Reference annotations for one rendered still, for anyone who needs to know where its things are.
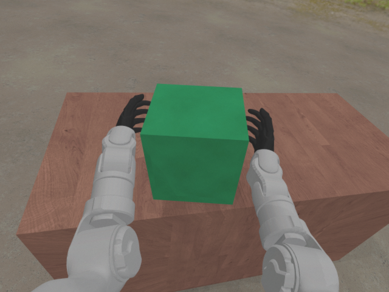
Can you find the left robot upper arm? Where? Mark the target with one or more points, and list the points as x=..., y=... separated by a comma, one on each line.
x=99, y=260

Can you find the right robot upper arm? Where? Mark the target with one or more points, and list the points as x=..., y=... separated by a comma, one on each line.
x=293, y=268

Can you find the pedestal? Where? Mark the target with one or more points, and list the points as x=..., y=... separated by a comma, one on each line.
x=335, y=164

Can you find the left robot forearm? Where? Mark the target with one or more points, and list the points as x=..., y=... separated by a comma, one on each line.
x=111, y=200

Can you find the left robot hand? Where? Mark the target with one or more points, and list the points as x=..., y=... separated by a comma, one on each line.
x=127, y=117

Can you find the right robot forearm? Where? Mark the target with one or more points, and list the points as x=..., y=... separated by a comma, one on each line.
x=279, y=221

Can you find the right robot hand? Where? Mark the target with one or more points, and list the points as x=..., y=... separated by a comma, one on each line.
x=265, y=133

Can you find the carton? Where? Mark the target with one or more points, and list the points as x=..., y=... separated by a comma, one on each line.
x=194, y=140

